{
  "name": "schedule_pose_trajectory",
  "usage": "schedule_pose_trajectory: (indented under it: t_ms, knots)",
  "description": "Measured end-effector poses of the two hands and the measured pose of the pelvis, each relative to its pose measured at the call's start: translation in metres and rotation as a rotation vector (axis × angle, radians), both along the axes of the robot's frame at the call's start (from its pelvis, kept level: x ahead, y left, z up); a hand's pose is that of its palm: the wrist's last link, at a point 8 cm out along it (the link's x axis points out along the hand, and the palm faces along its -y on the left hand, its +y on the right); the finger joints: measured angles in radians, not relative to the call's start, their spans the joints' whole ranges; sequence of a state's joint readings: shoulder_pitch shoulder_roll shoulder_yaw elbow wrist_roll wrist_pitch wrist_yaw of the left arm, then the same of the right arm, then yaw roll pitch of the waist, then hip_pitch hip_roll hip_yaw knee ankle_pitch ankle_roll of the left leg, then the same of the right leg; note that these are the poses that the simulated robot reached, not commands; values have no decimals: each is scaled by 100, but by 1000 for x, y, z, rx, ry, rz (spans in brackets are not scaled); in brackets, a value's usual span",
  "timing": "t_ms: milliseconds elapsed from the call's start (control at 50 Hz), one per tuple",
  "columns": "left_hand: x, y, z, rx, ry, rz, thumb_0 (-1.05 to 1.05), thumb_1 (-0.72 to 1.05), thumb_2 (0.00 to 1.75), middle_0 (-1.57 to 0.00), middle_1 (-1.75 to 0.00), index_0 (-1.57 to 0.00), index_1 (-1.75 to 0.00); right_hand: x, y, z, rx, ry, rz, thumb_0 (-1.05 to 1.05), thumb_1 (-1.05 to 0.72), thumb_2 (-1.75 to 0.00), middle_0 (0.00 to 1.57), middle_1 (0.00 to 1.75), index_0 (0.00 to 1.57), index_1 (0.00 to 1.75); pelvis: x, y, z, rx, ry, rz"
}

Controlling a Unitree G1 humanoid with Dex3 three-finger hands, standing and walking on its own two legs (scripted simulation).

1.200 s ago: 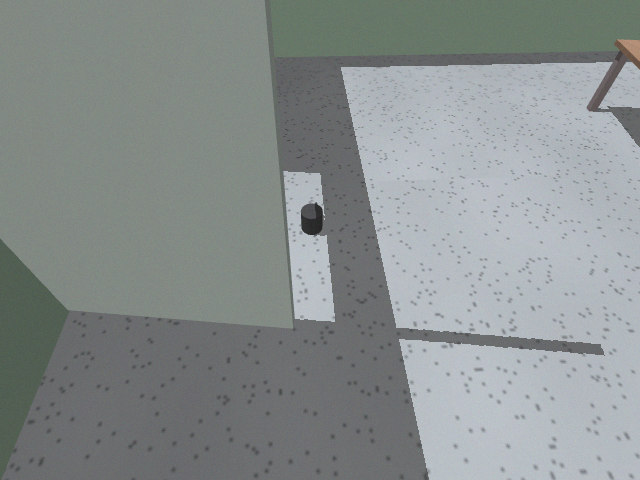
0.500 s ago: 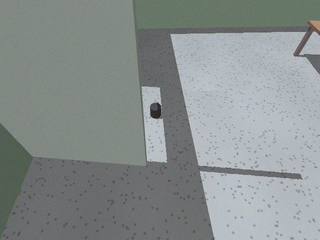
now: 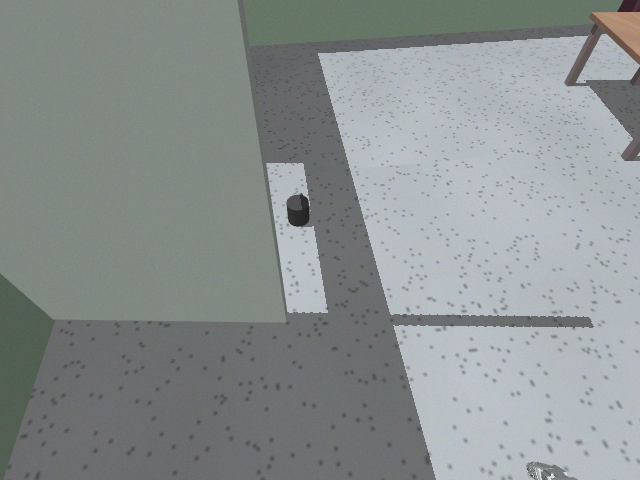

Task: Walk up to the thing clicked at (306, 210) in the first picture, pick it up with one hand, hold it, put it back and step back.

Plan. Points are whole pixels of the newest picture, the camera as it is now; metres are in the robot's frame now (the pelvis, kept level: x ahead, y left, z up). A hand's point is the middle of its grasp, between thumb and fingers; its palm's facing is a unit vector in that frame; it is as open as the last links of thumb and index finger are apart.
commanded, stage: walk up
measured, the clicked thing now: (298, 207) +1.22 +0.15 -0.73
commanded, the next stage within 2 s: none
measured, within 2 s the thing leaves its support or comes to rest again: neither
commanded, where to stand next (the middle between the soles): +0.05 -0.02 m, yaw -78 degrees
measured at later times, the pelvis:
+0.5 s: pelvis -0.01 +0.02 -0.02, yaw -27 degrees
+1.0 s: pelvis +0.02 +0.04 -0.03, yaw -49 degrees
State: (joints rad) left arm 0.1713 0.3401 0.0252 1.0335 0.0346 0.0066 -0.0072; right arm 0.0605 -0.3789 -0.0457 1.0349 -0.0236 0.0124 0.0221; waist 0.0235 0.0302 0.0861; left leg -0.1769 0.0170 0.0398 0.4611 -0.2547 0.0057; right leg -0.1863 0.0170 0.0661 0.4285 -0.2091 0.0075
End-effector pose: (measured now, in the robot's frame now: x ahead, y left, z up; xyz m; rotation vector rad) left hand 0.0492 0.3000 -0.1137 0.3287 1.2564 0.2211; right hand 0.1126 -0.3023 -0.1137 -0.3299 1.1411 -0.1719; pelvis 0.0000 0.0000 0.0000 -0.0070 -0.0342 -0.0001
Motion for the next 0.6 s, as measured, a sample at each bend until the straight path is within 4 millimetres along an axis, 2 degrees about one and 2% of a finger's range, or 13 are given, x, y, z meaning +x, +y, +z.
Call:
schedule_pose_trajectory:
  t_ms: [60, 120, 180, 280, 380, 500, 560, 600]
  knots:
    - [2, 10, -3, 17, 43, -79, 0, 90, 90, -21, -30, -20, -30, -2, -6, 2, -13, -70, -62, 1, -91, -90, 21, 30, 20, 30, -8, 11, -6, -1, 13, -74]
    - [15, 24, -7, 30, 51, -152, 1, 90, 90, -21, -30, -21, -30, -16, -7, 8, -38, -105, -116, 1, -91, -90, 21, 30, 20, 30, -13, 23, -11, 1, 25, -135]
    - [39, 31, -8, 44, 25, -209, 1, 90, 90, -21, -30, -21, -30, -43, -5, 14, -63, -100, -173, 1, -91, -90, 21, 30, 20, 30, -15, 30, -10, -4, 15, -189]
    - [88, 23, 4, 17, -37, -333, 1, 91, 90, -20, -30, -20, -30, -94, 4, 26, -68, -74, -290, 1, -91, -90, 21, 30, 20, 30, -12, 34, -1, -23, 8, -280]
    - [133, -1, 11, 3, -81, -475, 1, 91, 90, -20, -30, -20, -30, -142, 9, 21, -52, -64, -389, 1, -91, -90, 21, 30, 20, 30, -10, 33, -3, -10, -2, -372]
    - [182, -48, 16, 39, -133, -646, 1, 91, 90, -20, -30, -20, -30, -195, 5, -6, -14, -51, -524, 1, -91, -90, 21, 30, 20, 30, -8, 22, -18, 21, 4, -476]
    - [199, -72, 22, 56, -188, -702, 1, 91, 90, -20, -30, -20, -30, -215, 3, -22, 13, -26, -580, 1, -91, -90, 21, 30, 20, 30, -8, 15, -24, -13, 1, -503]
    - [205, -84, 29, 57, -223, -734, 0, 91, 90, -20, -30, -20, -30, -220, 6, -25, 33, -8, -602, 1, -91, -90, 21, 30, 20, 30, -8, 11, -23, 14, -8, -560]
